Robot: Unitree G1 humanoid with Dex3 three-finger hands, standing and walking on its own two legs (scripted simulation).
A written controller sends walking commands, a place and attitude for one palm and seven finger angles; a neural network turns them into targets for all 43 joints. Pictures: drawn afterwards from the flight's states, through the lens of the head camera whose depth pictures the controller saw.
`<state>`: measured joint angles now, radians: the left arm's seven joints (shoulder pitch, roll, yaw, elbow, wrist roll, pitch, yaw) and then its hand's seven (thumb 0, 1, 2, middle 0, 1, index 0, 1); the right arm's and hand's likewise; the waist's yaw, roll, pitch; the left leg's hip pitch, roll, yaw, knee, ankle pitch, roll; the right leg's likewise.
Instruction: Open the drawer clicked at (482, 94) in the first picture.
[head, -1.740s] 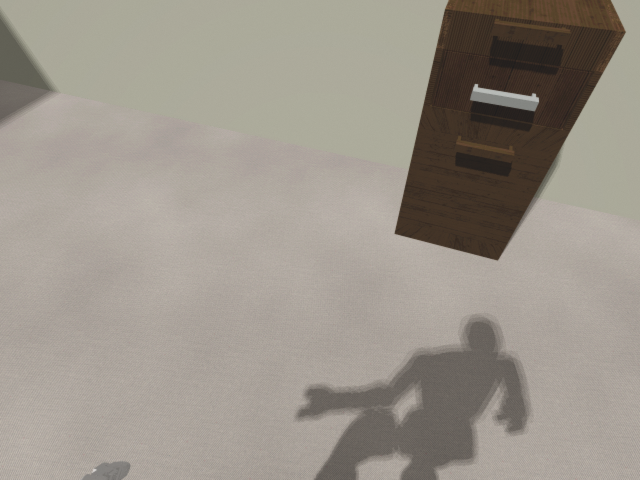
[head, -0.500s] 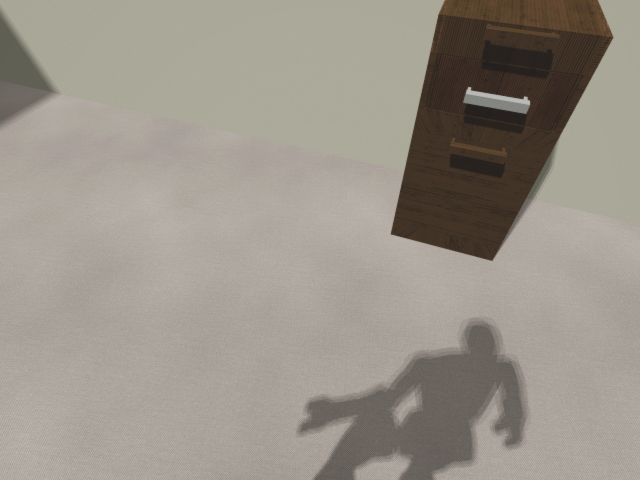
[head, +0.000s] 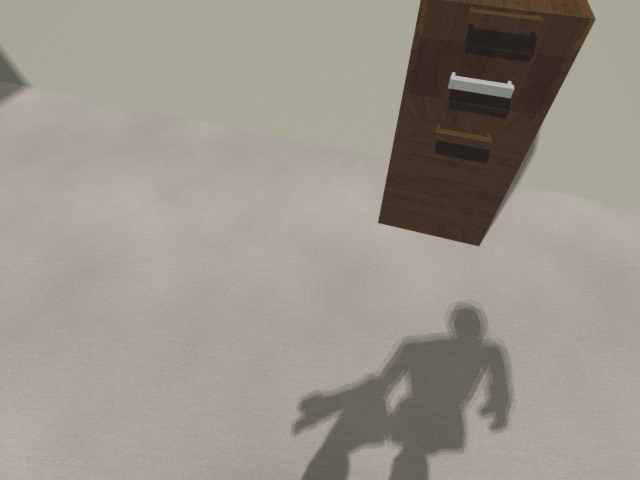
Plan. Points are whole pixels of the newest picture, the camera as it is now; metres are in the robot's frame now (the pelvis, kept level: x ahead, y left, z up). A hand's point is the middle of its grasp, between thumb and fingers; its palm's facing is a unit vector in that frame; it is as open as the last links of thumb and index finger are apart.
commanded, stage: walk to a spot facing it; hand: left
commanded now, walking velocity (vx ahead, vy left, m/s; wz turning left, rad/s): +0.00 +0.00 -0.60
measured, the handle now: (480, 82) +1.18 -0.39 -0.07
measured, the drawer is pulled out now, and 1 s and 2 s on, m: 0.00 0.00 0.00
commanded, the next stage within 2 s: turn to face it in 1.96 s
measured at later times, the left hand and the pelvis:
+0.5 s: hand out of the picture +0.05 +0.19 -0.17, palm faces -0.17 -0.96 -0.24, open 7.3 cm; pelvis -0.03 +0.00 +0.00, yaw -13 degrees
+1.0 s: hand (237, 447) +0.19 +0.14 -0.16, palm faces -0.57 -0.80 -0.18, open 7.4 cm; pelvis -0.01 +0.03 +0.00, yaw -34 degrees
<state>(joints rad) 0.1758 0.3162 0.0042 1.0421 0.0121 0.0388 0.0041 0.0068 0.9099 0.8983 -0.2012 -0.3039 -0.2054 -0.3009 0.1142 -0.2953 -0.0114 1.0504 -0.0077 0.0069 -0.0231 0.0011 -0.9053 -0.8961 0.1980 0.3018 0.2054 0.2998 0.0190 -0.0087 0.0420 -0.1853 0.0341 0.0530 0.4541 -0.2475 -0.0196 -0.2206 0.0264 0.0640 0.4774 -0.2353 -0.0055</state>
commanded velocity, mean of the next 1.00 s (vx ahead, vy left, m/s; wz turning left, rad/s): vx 0.11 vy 0.00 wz -0.60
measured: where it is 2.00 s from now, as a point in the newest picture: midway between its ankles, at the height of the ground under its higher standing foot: outside the picture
